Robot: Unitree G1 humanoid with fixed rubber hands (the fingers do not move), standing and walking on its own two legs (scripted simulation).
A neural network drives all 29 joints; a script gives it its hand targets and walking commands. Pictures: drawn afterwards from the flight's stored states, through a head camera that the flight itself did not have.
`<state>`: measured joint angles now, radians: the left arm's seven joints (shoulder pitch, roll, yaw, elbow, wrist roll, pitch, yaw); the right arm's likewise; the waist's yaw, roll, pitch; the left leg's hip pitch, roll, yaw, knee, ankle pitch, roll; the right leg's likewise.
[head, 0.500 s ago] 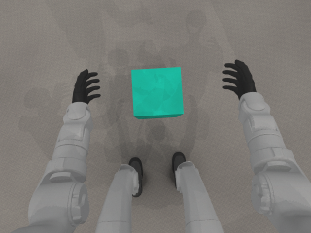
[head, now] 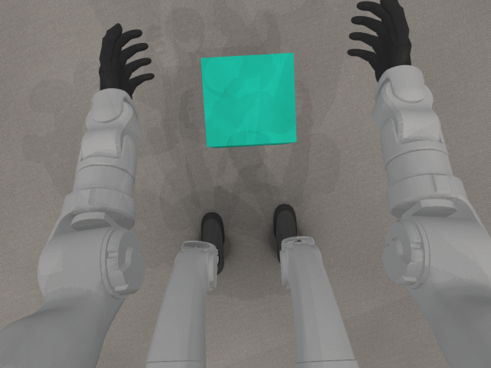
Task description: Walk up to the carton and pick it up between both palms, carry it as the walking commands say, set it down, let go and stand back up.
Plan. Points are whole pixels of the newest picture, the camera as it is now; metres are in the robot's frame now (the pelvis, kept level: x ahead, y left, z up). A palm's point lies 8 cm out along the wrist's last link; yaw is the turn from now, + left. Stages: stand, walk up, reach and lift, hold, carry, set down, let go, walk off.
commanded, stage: reach and lift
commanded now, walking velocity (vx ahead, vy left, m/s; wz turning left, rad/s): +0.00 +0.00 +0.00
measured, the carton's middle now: (248, 108) +0.51 -0.01 -0.55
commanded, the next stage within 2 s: none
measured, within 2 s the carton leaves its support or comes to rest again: neither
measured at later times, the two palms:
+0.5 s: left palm (147, 108) +0.48 +0.19 -0.31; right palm (339, 93) +0.50 -0.18 -0.32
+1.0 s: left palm (168, 117) +0.47 +0.19 -0.44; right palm (318, 105) +0.49 -0.17 -0.44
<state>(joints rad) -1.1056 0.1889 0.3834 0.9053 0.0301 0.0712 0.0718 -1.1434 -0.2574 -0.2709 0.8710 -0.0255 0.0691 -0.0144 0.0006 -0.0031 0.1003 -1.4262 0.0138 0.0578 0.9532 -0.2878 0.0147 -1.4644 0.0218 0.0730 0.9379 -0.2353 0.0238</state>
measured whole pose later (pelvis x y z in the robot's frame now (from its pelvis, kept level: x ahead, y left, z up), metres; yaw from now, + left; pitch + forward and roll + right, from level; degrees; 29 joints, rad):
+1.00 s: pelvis -0.07 +0.00 -0.25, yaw +3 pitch +33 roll +2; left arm -1.56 0.34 0.15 1.15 -0.16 0.11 0.12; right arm -1.59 -0.41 -0.13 1.20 0.15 0.08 -0.10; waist 0.00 -0.01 0.52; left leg -2.04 0.01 0.06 2.01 -0.55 0.01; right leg -2.08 0.02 0.07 2.00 -0.50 0.03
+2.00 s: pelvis -0.06 +0.00 -0.28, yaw +3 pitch +34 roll +2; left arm -1.62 0.27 0.13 1.19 -0.16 0.09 0.11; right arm -1.65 -0.41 -0.08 1.27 0.19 0.06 -0.09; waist 0.00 -0.01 0.52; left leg -2.13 0.01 0.05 2.09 -0.56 0.01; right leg -2.18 0.02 0.06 2.09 -0.51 0.03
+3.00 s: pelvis -0.07 -0.01 -0.28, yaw +3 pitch +32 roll +2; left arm -1.56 0.30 0.16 0.97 -0.13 0.29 0.15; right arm -1.58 -0.32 -0.14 0.95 0.10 0.30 -0.19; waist 0.00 0.00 0.53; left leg -2.10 0.00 0.04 2.12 -0.57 0.01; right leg -2.15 0.03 0.06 2.12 -0.51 0.02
